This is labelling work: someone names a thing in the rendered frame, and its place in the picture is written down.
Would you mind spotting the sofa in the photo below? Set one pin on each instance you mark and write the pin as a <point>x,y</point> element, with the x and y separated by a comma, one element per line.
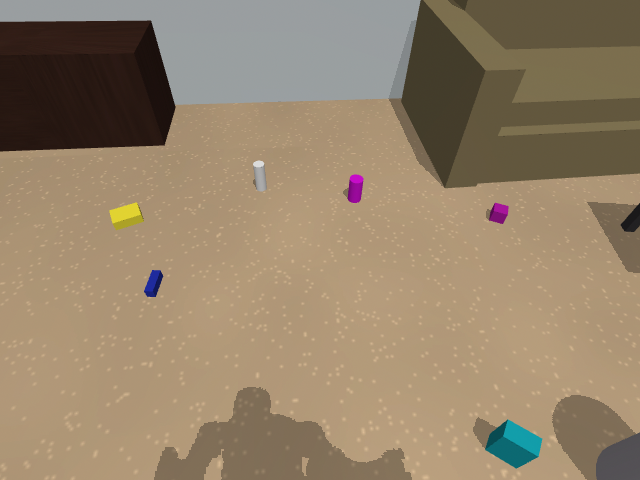
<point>517,90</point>

